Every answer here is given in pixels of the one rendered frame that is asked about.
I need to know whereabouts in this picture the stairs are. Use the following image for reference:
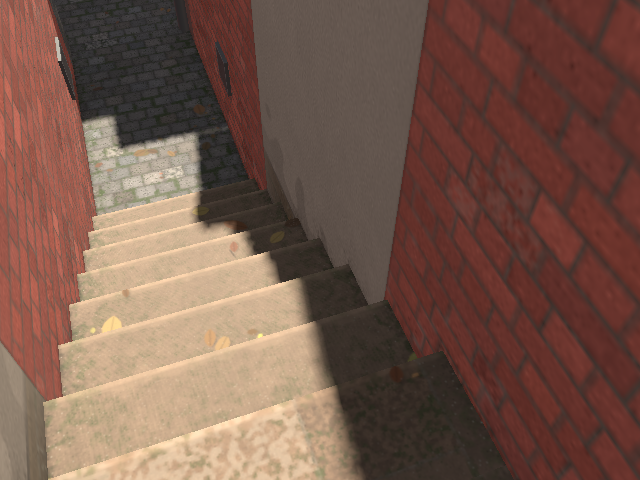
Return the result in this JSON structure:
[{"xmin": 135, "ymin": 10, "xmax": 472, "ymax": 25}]
[{"xmin": 43, "ymin": 178, "xmax": 418, "ymax": 479}]

